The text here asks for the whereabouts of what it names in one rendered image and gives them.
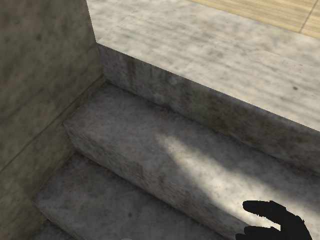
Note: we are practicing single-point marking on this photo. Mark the stairs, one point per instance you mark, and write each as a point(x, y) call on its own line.
point(161, 157)

